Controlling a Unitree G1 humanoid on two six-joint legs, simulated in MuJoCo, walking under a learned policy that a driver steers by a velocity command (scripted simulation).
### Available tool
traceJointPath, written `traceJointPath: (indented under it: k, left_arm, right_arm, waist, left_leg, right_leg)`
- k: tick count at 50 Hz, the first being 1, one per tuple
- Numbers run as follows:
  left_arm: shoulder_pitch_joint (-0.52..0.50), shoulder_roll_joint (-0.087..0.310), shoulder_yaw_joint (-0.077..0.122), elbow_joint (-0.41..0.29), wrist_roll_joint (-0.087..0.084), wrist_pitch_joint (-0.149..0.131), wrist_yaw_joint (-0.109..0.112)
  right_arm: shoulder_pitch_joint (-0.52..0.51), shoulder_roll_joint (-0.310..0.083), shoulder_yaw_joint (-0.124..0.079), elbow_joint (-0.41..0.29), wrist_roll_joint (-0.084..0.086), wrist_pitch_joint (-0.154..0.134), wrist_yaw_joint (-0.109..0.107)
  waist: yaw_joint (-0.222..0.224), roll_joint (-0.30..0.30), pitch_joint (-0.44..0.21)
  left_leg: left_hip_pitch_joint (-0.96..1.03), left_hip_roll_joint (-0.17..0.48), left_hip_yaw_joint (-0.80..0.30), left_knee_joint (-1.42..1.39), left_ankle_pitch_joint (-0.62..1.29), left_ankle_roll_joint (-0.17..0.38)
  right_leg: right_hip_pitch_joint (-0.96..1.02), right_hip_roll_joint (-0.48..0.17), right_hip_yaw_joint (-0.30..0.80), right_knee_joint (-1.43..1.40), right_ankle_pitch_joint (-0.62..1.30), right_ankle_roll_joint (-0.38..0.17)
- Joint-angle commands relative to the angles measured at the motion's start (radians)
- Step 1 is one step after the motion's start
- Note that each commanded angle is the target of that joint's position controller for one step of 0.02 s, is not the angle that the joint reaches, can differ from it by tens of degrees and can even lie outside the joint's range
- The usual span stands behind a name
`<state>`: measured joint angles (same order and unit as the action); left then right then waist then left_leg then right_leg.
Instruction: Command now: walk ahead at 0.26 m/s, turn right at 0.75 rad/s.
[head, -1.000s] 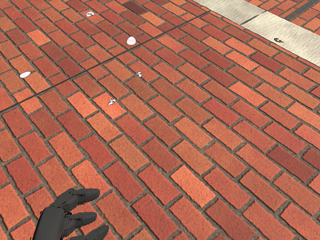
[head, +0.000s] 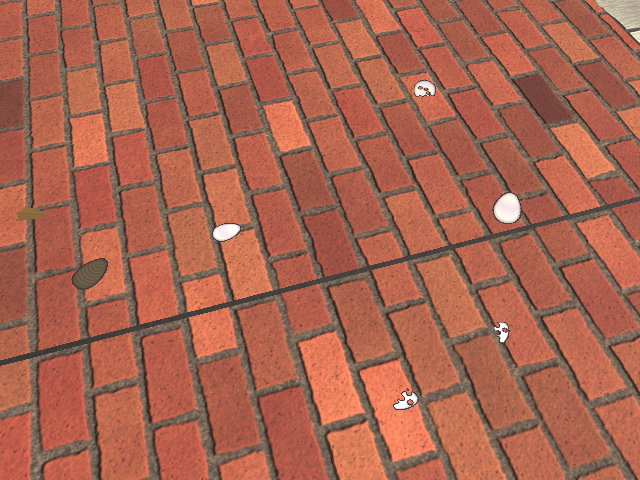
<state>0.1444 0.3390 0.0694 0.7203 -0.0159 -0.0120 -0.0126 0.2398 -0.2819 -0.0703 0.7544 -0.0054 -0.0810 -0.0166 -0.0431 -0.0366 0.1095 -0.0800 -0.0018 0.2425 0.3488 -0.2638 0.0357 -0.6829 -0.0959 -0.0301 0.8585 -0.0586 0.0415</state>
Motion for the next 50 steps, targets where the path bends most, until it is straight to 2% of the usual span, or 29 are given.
traceJointPath:
  k: [1, 4, 5, 6, 7, 8, 9, 10, 11, 12, 13, 16, 19, 22, 25, 28, 29, 30, 31, 32, 33, 34, 35, 37, 39, 43, 46, 48, 50]
  left_arm:
    - [0.121, 0.010, 0.000, -0.028, 0.009, 0.011, -0.045]
    - [0.174, 0.095, 0.039, -0.043, 0.006, 0.025, -0.058]
    - [0.243, 0.130, 0.059, -0.037, 0.003, 0.026, -0.051]
    - [0.359, 0.170, 0.085, -0.016, 0.003, 0.024, -0.034]
    - [0.289, 0.241, 0.095, -0.025, -0.006, 0.017, -0.011]
    - [0.177, 0.298, 0.089, -0.113, 0.046, -0.007, -0.016]
    - [0.136, 0.261, 0.084, -0.169, 0.040, -0.022, -0.036]
    - [0.109, 0.220, 0.076, -0.175, 0.017, -0.031, -0.039]
    - [0.079, 0.175, 0.067, -0.174, -0.009, -0.028, -0.030]
    - [0.049, 0.147, 0.058, -0.181, -0.016, -0.021, -0.015]
    - [0.035, 0.132, 0.054, -0.193, -0.008, -0.011, 0.001]
    - [0.048, 0.154, 0.066, -0.206, 0.003, 0.017, 0.033]
    - [0.052, 0.169, 0.074, -0.215, -0.004, 0.042, 0.055]
    - [0.028, 0.156, 0.072, -0.229, -0.004, 0.060, 0.059]
    - [0.020, 0.147, 0.071, -0.239, 0.000, 0.067, 0.050]
    - [-0.011, 0.143, 0.069, -0.256, -0.007, 0.072, 0.043]
    - [-0.016, 0.129, 0.062, -0.260, -0.014, 0.073, 0.040]
    - [0.066, 0.071, 0.045, -0.250, -0.008, 0.075, 0.035]
    - [0.076, 0.084, 0.048, -0.274, -0.015, 0.069, 0.031]
    - [0.076, 0.180, 0.072, -0.265, -0.001, 0.056, 0.024]
    - [0.078, 0.211, 0.083, -0.239, -0.007, 0.058, 0.021]
    - [0.089, 0.193, 0.081, -0.217, -0.006, 0.066, 0.024]
    - [0.106, 0.168, 0.073, -0.211, -0.002, 0.074, 0.024]
    - [0.083, 0.133, 0.056, -0.225, -0.015, 0.075, 0.019]
    - [0.023, 0.112, 0.044, -0.252, -0.021, 0.070, 0.022]
    - [-0.010, 0.088, 0.032, -0.269, -0.013, 0.068, 0.019]
    - [-0.007, 0.058, 0.018, -0.264, 0.001, 0.068, 0.017]
    - [0.010, 0.061, 0.018, -0.252, 0.003, 0.072, 0.016]
    - [0.036, 0.060, 0.021, -0.239, 0.004, 0.077, 0.011]
  right_arm:
    - [-0.168, -0.145, -0.030, -0.100, 0.026, -0.007, -0.021]
    - [-0.191, -0.175, -0.044, -0.109, 0.053, 0.027, -0.022]
    - [-0.199, -0.174, -0.046, -0.112, 0.060, 0.039, -0.019]
    - [-0.205, -0.153, -0.039, -0.117, 0.060, 0.047, -0.013]
    - [-0.148, -0.055, -0.013, -0.128, 0.015, 0.047, -0.001]
    - [0.013, -0.046, -0.003, -0.140, -0.005, 0.043, 0.011]
    - [-0.005, -0.142, -0.011, -0.137, 0.002, 0.034, 0.018]
    - [-0.102, -0.165, -0.016, -0.153, 0.017, 0.031, 0.017]
    - [-0.151, -0.148, -0.015, -0.149, 0.000, 0.035, 0.003]
    - [-0.173, -0.144, -0.015, -0.148, -0.009, 0.043, -0.006]
    - [-0.190, -0.145, -0.017, -0.147, -0.011, 0.053, -0.005]
    - [-0.204, -0.087, -0.005, -0.126, -0.006, 0.059, 0.000]
    - [-0.210, -0.078, -0.004, -0.111, 0.006, 0.067, -0.003]
    - [-0.229, -0.086, -0.009, -0.107, 0.009, 0.069, -0.003]
    - [-0.240, -0.097, -0.016, -0.109, 0.009, 0.052, 0.005]
    - [-0.181, -0.128, -0.035, -0.089, 0.012, 0.033, 0.016]
    - [-0.147, -0.142, -0.044, -0.076, 0.010, 0.031, 0.015]
    - [-0.158, -0.195, -0.054, -0.089, -0.002, 0.039, 0.009]
    - [-0.184, -0.237, -0.056, -0.098, -0.034, 0.052, 0.005]
    - [-0.205, -0.192, -0.052, -0.116, -0.044, 0.049, 0.002]
    - [-0.241, -0.145, -0.038, -0.134, -0.030, 0.052, -0.008]
    - [-0.256, -0.125, -0.032, -0.142, -0.016, 0.060, -0.019]
    - [-0.254, -0.124, -0.028, -0.145, -0.005, 0.066, -0.030]
    - [-0.218, -0.128, -0.022, -0.140, -0.013, 0.076, -0.042]
    - [-0.159, -0.145, -0.026, -0.130, -0.023, 0.084, -0.044]
    - [-0.118, -0.182, -0.041, -0.119, -0.022, 0.092, -0.031]
    - [-0.132, -0.203, -0.049, -0.113, -0.012, 0.095, -0.010]
    - [-0.136, -0.210, -0.052, -0.105, 0.003, 0.092, 0.005]
    - [-0.136, -0.212, -0.051, -0.092, 0.026, 0.088, 0.014]
  waist:
    - [0.086, 0.100, -0.129]
    - [0.129, 0.114, -0.157]
    - [0.169, 0.101, -0.185]
    - [0.233, 0.041, -0.221]
    - [0.135, -0.251, -0.130]
    - [0.004, -0.332, -0.290]
    - [0.056, -0.152, -0.435]
    - [0.064, -0.055, -0.339]
    - [0.045, 0.062, -0.260]
    - [0.030, 0.061, -0.229]
    - [0.021, 0.038, -0.222]
    - [0.029, 0.020, -0.244]
    - [0.041, -0.010, -0.268]
    - [0.058, -0.080, -0.237]
    - [0.076, -0.131, -0.217]
    - [0.053, -0.158, -0.217]
    - [0.037, -0.126, -0.221]
    - [0.084, 0.043, -0.266]
    - [0.118, 0.294, -0.215]
    - [0.109, 0.265, -0.178]
    - [0.107, 0.196, -0.156]
    - [0.103, 0.152, -0.140]
    - [0.093, 0.139, -0.130]
    - [0.064, 0.135, -0.114]
    - [0.018, 0.160, -0.127]
    - [-0.015, 0.178, -0.170]
    - [-0.005, 0.176, -0.192]
    - [0.006, 0.193, -0.203]
    - [0.031, 0.203, -0.212]
  left_leg:
    - [-0.060, 0.241, -0.010, -0.041, 0.635, 0.115]
    - [0.009, 0.268, -0.004, 0.150, 0.808, 0.074]
    - [-0.004, 0.256, 0.003, 0.296, 0.839, 0.050]
    - [-0.088, 0.214, -0.004, 0.528, 0.695, 0.006]
    - [-0.290, 0.057, -0.022, 0.800, -0.175, -0.059]
    - [-0.577, -0.136, -0.210, 1.124, -0.482, -0.120]
    - [-0.596, -0.099, -0.394, 1.151, -0.404, -0.097]
    - [-0.622, -0.074, -0.400, 1.092, -0.317, -0.070]
    - [-0.620, -0.035, -0.403, 1.007, -0.245, -0.065]
    - [-0.581, -0.014, -0.415, 0.920, -0.203, -0.063]
    - [-0.515, -0.009, -0.414, 0.844, -0.182, -0.063]
    - [-0.451, -0.053, -0.385, 0.639, -0.142, -0.097]
    - [-0.433, -0.074, -0.401, 0.535, -0.062, -0.125]
    - [-0.395, -0.084, -0.405, 0.442, -0.003, -0.127]
    - [-0.345, -0.090, -0.412, 0.327, -0.008, -0.111]
    - [-0.224, -0.075, -0.404, 0.120, 0.050, -0.081]
    - [-0.134, -0.030, -0.405, 0.002, 0.143, -0.061]
    - [-0.005, 0.168, -0.566, -0.035, 0.145, 0.018]
    - [-0.034, 0.321, -0.783, -0.088, 0.211, 0.156]
    - [-0.085, 0.375, -0.823, -0.096, 0.180, 0.207]
    - [-0.103, 0.318, -0.700, -0.076, 0.125, 0.181]
    - [-0.108, 0.254, -0.601, -0.062, 0.086, 0.144]
    - [-0.099, 0.229, -0.544, -0.056, 0.102, 0.135]
    - [-0.084, 0.211, -0.443, -0.068, 0.187, 0.149]
    - [-0.003, 0.228, -0.398, -0.075, 0.232, 0.173]
    - [0.083, 0.286, -0.330, -0.077, 0.280, 0.200]
    - [0.013, 0.286, -0.263, -0.062, 0.330, 0.199]
    - [0.003, 0.298, -0.243, -0.036, 0.397, 0.197]
    - [0.013, 0.311, -0.241, 0.015, 0.431, 0.175]
  right_leg:
    - [0.257, 0.013, -0.022, -0.150, 0.165, -0.030]
    - [0.323, 0.077, -0.087, -0.165, 0.014, -0.091]
    - [0.411, 0.116, -0.106, -0.192, -0.020, -0.124]
    - [0.573, 0.147, -0.075, -0.288, 0.047, -0.166]
    - [0.623, 0.041, 0.171, -0.343, 0.594, -0.212]
    - [0.818, -0.167, 0.721, -0.406, 0.591, -0.475]
    - [0.847, -0.226, 0.854, -0.549, 0.270, -0.492]
    - [0.775, -0.193, 0.773, -0.571, 0.085, -0.438]
    - [0.681, -0.140, 0.691, -0.569, -0.024, -0.370]
    - [0.589, -0.110, 0.626, -0.554, 0.003, -0.342]
    - [0.525, -0.066, 0.563, -0.555, 0.050, -0.312]
    - [0.503, -0.005, 0.483, -0.517, 0.219, -0.279]
    - [0.495, 0.009, 0.506, -0.501, 0.130, -0.257]
    - [0.446, 0.042, 0.532, -0.505, -0.050, -0.223]
    - [0.450, 0.052, 0.586, -0.481, -0.088, -0.210]
    - [0.447, 0.074, 0.642, -0.424, -0.083, -0.182]
    - [0.409, 0.114, 0.617, -0.367, -0.171, -0.153]
    - [0.317, 0.200, 0.501, -0.188, -0.487, -0.110]
    - [0.142, 0.312, 0.292, 0.040, -0.588, -0.056]
    - [0.083, 0.215, 0.270, 0.212, -0.522, -0.015]
    - [0.081, 0.175, 0.242, 0.276, -0.444, 0.001]
    - [0.072, 0.158, 0.220, 0.327, -0.381, 0.015]
    - [0.046, 0.145, 0.195, 0.395, -0.338, 0.029]
    - [0.014, 0.105, 0.120, 0.412, -0.300, 0.047]
    - [-0.026, 0.059, 0.081, 0.344, -0.285, 0.068]
    - [0.001, -0.001, 0.055, 0.206, -0.303, 0.086]
    - [0.161, 0.015, 0.019, 0.054, -0.334, 0.062]
    - [0.241, 0.043, -0.008, -0.047, -0.344, 0.041]
    - [0.318, 0.061, -0.012, -0.203, -0.301, 0.006]
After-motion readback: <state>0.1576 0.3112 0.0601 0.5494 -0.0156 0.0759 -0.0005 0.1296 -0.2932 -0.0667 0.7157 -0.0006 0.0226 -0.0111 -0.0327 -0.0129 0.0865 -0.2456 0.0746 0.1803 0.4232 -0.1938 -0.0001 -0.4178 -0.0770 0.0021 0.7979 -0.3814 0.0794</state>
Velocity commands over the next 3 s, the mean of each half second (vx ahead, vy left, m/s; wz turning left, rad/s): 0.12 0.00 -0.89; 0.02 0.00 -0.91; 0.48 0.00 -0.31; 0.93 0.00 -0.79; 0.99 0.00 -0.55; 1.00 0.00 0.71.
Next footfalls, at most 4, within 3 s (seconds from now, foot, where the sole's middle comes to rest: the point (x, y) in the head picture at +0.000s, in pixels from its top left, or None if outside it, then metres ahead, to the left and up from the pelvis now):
0.12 right None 0.26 -0.09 -0.78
0.60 left None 0.37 0.08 -0.78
1.06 right None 0.14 -0.07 -0.78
1.56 left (391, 427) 0.52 -0.14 -0.78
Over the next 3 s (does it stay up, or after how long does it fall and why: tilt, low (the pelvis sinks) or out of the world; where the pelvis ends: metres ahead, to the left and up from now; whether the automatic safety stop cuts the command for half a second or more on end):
stays up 0.47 -1.30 -0.03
